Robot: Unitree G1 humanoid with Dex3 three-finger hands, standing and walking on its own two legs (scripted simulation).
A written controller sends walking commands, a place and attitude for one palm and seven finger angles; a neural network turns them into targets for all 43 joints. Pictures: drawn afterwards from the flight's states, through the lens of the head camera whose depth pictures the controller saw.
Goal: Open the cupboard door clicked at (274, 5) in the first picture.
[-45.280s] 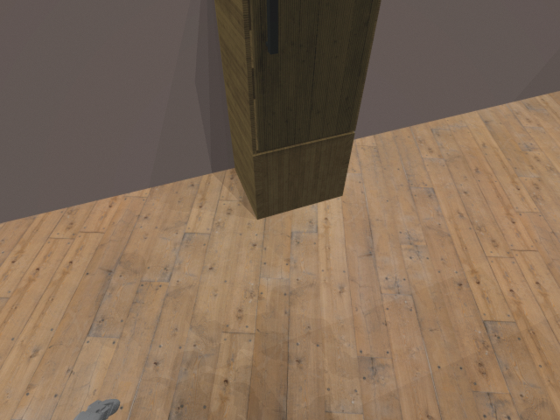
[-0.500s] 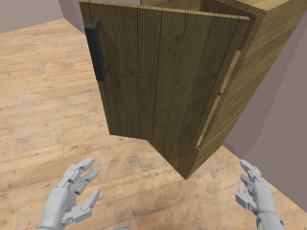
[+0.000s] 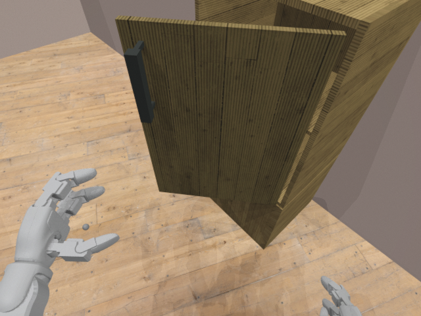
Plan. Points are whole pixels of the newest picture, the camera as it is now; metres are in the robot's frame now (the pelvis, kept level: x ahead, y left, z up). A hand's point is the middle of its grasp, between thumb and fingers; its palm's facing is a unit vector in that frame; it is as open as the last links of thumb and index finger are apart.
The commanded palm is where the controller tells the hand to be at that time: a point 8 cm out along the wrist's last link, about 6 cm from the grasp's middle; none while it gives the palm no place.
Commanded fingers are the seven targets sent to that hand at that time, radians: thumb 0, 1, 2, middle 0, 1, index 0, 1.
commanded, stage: raise the hand with hooked fingers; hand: left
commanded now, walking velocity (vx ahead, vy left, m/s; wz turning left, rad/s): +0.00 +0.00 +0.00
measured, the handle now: (143, 83) +0.53 +0.18 +0.16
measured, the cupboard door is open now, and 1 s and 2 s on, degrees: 41 41 41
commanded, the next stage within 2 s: move the hooked fingers beside the handle in 1.16 s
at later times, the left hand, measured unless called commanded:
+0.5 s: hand (55, 184) +0.27 +0.26 +0.15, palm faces +0.01 -1.00 -0.08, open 13.9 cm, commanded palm +0.25 +0.31 +0.17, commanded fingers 0.00 -0.50 0.30 -0.30 -1.20 -0.30 -1.20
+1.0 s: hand (54, 158) +0.30 +0.26 +0.18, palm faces +0.03 -1.00 -0.05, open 14.0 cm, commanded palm +0.27 +0.30 +0.19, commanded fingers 0.00 -0.50 0.30 -0.30 -1.20 -0.30 -1.20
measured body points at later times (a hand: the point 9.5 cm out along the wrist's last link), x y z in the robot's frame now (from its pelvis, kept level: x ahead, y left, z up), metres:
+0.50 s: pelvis +0.00 +0.00 +0.02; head +0.00 -0.01 +0.47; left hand +0.27 +0.31 +0.16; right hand +0.20 -0.22 -0.04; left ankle +0.01 +0.08 -0.71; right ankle +0.01 -0.12 -0.71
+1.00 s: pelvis +0.01 -0.02 +0.03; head +0.00 -0.03 +0.48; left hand +0.29 +0.31 +0.19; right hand +0.17 -0.26 -0.05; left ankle +0.01 +0.08 -0.71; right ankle +0.01 -0.12 -0.71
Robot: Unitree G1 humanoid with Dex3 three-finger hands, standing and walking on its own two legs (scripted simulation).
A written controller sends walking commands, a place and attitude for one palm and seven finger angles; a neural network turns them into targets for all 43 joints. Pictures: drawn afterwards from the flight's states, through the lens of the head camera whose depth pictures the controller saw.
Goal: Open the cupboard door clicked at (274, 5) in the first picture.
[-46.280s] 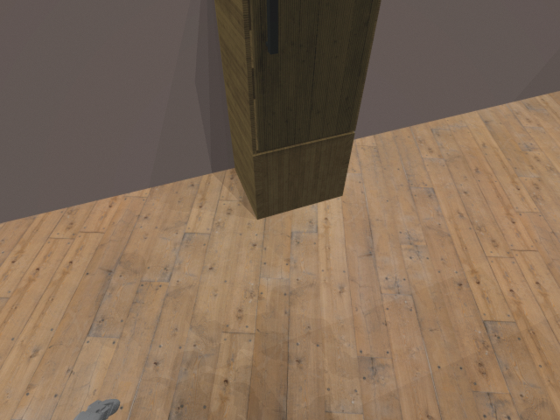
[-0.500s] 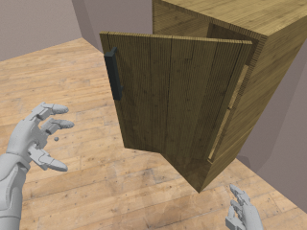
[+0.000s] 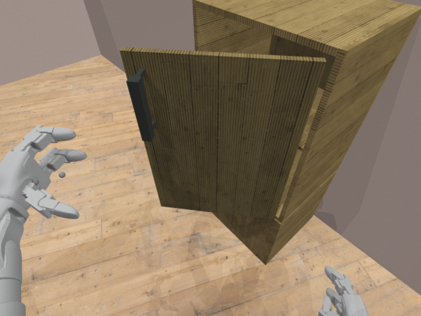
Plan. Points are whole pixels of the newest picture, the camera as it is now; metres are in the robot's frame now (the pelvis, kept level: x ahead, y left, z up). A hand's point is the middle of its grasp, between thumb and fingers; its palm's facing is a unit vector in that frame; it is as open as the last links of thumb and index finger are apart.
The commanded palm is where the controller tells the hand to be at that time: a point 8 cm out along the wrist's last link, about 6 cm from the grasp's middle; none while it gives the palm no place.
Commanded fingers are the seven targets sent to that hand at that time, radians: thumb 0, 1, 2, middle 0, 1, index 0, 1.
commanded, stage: raise the hand with hooked fingers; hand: left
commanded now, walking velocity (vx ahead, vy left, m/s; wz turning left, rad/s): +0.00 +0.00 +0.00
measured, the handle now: (145, 106) +0.53 +0.20 +0.13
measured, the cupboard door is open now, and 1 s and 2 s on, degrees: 41 41 40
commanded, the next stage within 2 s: move the hooked fingers beside the handle in 0.16 s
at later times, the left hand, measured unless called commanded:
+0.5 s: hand (68, 167) +0.31 +0.28 +0.15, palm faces +0.02 -1.00 -0.06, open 14.0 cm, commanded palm +0.29 +0.32 +0.16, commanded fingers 0.00 -0.50 0.30 -0.30 -1.20 -0.30 -1.20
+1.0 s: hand (88, 144) +0.38 +0.27 +0.15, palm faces -0.01 -1.00 -0.02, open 14.0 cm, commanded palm +0.35 +0.32 +0.15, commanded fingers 0.00 -0.50 0.30 -0.30 -1.20 -0.30 -1.20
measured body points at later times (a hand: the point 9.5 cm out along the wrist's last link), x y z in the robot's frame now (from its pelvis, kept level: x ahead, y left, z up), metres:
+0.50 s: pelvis +0.00 +0.00 +0.00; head +0.01 -0.02 +0.45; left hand +0.31 +0.33 +0.16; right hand +0.18 -0.24 -0.08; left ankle +0.00 +0.10 -0.73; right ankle +0.00 -0.10 -0.73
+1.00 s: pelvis +0.01 +0.01 +0.00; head +0.02 +0.00 +0.45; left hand +0.37 +0.32 +0.15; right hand +0.13 -0.25 -0.10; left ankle +0.00 +0.10 -0.73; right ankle +0.00 -0.10 -0.73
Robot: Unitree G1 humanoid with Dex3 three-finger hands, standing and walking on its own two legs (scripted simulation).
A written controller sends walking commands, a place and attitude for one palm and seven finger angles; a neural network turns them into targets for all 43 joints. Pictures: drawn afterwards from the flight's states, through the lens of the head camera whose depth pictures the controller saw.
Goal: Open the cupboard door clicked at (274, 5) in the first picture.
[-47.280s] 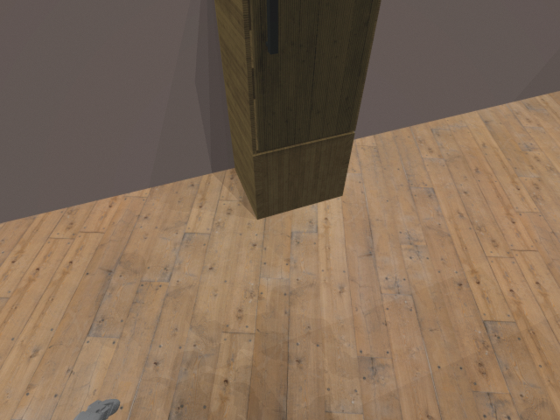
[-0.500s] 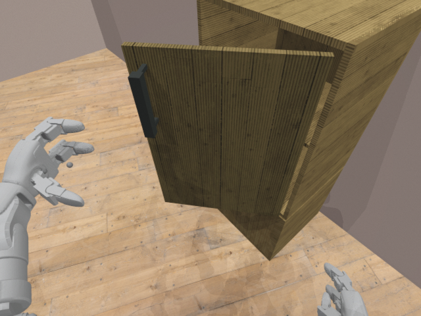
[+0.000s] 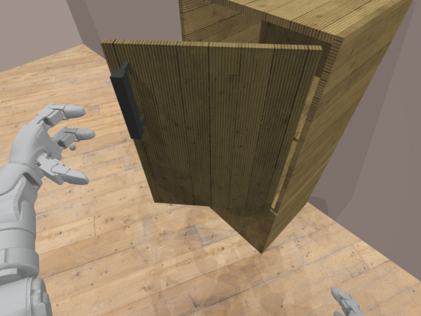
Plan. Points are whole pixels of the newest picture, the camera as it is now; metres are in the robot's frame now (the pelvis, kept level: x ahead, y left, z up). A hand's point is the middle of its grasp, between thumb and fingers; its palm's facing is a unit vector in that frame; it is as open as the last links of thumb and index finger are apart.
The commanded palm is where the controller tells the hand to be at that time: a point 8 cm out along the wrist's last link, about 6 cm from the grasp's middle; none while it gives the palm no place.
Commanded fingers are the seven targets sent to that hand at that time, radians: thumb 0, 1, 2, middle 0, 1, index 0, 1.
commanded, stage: move the hooked fingers beside the handle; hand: left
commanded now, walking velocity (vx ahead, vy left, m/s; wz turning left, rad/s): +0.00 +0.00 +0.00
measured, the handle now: (131, 102) +0.52 +0.19 +0.14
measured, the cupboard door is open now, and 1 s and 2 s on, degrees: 41 40 40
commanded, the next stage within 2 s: slide the fingers in behind the handle in 1.76 s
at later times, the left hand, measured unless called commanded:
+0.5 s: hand (91, 120) +0.43 +0.25 +0.16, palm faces -0.03 -1.00 -0.01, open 14.0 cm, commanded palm +0.41 +0.30 +0.15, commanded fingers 0.00 -0.50 0.30 -0.30 -1.20 -0.30 -1.20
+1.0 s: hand (100, 106) +0.49 +0.25 +0.15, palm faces -0.04 -1.00 -0.04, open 14.0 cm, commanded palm +0.46 +0.30 +0.14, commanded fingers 0.00 -0.50 0.30 -0.30 -1.20 -0.30 -1.20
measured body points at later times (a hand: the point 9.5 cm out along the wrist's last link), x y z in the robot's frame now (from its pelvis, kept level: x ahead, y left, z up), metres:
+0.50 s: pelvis +0.00 +0.00 +0.00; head +0.04 +0.00 +0.45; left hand +0.43 +0.30 +0.16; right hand +0.06 -0.27 -0.11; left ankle -0.01 +0.09 -0.73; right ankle +0.00 -0.11 -0.73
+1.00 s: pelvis +0.00 +0.01 -0.01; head +0.08 +0.00 +0.43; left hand +0.48 +0.30 +0.15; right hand +0.00 -0.28 -0.12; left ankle -0.01 +0.09 -0.73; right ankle +0.00 -0.11 -0.73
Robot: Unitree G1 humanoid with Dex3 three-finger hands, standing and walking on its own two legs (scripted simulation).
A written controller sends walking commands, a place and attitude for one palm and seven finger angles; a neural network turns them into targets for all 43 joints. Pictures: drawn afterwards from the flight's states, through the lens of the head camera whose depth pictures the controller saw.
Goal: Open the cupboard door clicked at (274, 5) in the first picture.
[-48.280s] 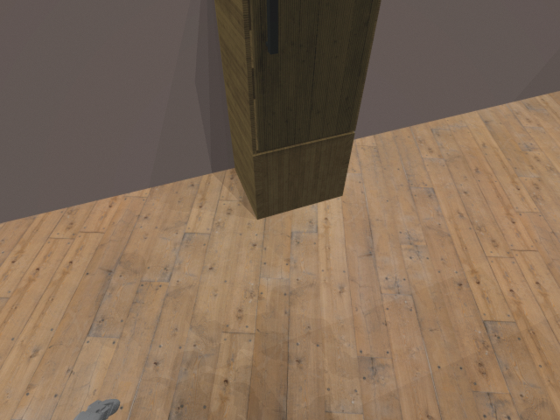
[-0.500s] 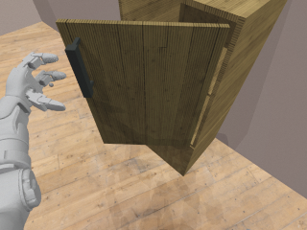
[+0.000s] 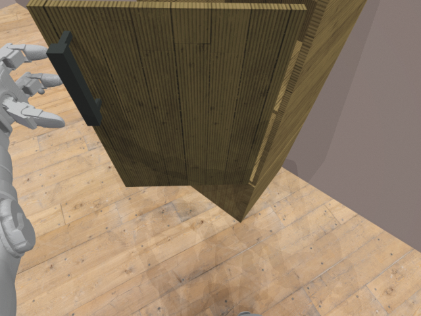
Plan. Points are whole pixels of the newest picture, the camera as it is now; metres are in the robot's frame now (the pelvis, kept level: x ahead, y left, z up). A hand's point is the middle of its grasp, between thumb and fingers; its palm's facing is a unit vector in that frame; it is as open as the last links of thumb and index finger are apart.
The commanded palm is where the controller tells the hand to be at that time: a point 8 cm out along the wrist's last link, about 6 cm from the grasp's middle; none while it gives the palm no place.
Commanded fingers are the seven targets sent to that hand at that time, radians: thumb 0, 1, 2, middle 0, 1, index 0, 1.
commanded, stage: move the hooked fingers beside the handle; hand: left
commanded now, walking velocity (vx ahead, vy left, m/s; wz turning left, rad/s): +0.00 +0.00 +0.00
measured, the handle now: (81, 82) +0.51 +0.20 +0.15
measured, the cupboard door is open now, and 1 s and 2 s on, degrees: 40 40 40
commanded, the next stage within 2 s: slide the fingers in behind the handle in 0.76 s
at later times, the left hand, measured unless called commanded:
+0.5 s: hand (45, 101) +0.47 +0.25 +0.14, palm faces +0.00 -1.00 -0.01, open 14.0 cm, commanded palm +0.44 +0.31 +0.15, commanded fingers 0.00 -0.50 0.30 -0.30 -1.20 -0.30 -1.20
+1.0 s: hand (50, 97) +0.48 +0.25 +0.14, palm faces -0.01 -1.00 -0.01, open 14.0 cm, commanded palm +0.45 +0.29 +0.15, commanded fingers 0.00 -0.50 0.30 -0.30 -1.20 -0.30 -1.20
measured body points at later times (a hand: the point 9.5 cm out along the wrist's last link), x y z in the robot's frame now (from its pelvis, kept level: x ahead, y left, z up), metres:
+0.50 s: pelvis +0.00 +0.00 +0.00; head +0.07 +0.01 +0.44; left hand +0.46 +0.31 +0.15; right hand +0.05 -0.27 -0.11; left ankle -0.01 +0.09 -0.72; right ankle +0.00 -0.11 -0.72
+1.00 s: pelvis +0.00 +0.00 +0.00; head +0.08 +0.01 +0.44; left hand +0.47 +0.30 +0.15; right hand +0.01 -0.28 -0.11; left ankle -0.01 +0.09 -0.72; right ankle +0.00 -0.11 -0.72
